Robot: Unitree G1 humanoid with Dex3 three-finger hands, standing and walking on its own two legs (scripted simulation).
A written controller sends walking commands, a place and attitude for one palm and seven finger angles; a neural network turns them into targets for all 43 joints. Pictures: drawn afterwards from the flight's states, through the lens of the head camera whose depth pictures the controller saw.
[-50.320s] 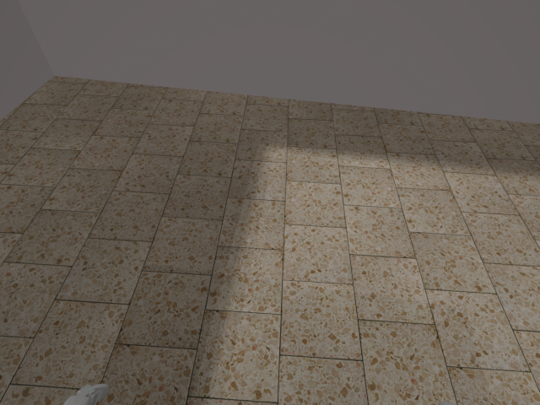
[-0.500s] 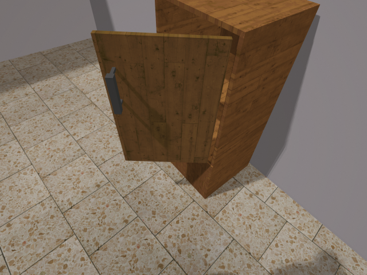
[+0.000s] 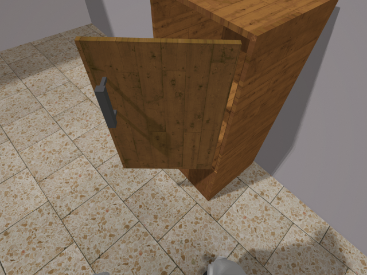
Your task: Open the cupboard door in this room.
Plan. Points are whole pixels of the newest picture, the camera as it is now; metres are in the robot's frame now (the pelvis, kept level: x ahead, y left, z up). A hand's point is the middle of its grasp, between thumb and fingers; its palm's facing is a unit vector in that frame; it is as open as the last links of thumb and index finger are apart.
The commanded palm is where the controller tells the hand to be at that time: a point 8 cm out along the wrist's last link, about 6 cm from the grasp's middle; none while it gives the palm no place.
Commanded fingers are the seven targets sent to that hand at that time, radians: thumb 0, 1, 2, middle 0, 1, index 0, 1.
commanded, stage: come to a stop and stand still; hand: left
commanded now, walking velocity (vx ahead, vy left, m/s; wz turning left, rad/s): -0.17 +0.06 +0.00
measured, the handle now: (108, 103) +0.54 +0.24 +0.03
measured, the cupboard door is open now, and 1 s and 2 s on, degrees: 50 50 50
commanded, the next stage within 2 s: look again from close up in 0.72 s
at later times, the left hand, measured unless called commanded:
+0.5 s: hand out of the picture +0.02 +0.20 -0.18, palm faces +0.11 -0.97 -0.23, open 7.3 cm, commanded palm none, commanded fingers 0.00 0.90 0.90 -0.20 -0.30 -0.20 -0.30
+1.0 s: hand out of the picture +0.00 +0.14 -0.18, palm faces +0.05 -0.98 -0.21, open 7.3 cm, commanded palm none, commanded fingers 0.00 0.90 0.90 -0.20 -0.30 -0.20 -0.30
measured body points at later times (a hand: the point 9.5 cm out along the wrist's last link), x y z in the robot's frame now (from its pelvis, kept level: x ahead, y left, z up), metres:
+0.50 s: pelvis -0.03 +0.00 -0.01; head -0.02 +0.02 +0.44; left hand +0.01 +0.25 -0.16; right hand +0.03 -0.24 -0.15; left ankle -0.06 +0.12 -0.74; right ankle +0.09 -0.10 -0.73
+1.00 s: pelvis -0.02 -0.03 -0.01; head +0.01 -0.03 +0.44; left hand -0.01 +0.19 -0.17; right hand -0.02 -0.25 -0.17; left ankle -0.05 +0.07 -0.72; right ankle -0.02 -0.11 -0.74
